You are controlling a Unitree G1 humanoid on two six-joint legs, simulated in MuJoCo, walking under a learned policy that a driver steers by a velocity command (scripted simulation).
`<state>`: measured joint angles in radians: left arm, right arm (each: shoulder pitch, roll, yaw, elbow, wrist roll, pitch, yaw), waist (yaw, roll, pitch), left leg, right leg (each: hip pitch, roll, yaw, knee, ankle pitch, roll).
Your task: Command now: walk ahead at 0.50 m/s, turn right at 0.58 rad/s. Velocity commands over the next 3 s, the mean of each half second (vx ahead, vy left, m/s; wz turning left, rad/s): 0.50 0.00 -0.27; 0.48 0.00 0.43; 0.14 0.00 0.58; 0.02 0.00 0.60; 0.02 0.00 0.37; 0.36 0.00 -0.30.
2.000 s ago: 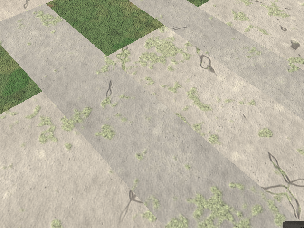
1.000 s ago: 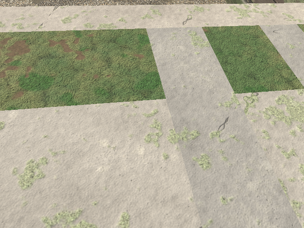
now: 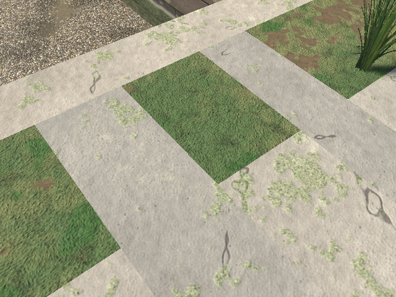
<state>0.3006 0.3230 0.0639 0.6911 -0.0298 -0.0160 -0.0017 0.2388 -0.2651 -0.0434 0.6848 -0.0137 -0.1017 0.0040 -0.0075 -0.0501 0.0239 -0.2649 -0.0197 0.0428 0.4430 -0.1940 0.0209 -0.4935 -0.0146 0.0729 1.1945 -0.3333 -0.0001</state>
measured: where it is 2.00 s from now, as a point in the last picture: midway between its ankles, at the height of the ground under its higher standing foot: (207, 229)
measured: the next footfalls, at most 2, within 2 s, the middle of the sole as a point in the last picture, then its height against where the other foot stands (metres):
right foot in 0.34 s outside the picture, level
left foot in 0.90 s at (187, 249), level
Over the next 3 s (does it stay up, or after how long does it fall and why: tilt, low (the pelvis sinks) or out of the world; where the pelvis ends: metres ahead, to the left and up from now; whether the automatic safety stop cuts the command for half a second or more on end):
stays up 0.86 0.06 -0.03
